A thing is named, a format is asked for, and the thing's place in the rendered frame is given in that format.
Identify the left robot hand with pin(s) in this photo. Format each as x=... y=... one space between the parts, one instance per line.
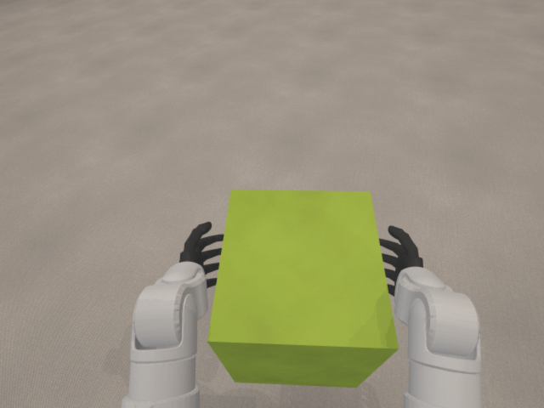
x=195 y=244

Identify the carton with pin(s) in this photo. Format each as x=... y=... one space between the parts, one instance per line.
x=301 y=296

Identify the robot left forearm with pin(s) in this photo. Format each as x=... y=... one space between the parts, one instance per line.
x=164 y=340

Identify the robot right forearm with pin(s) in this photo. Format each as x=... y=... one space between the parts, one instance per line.
x=443 y=342

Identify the right robot hand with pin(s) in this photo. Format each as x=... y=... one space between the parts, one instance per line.
x=407 y=254

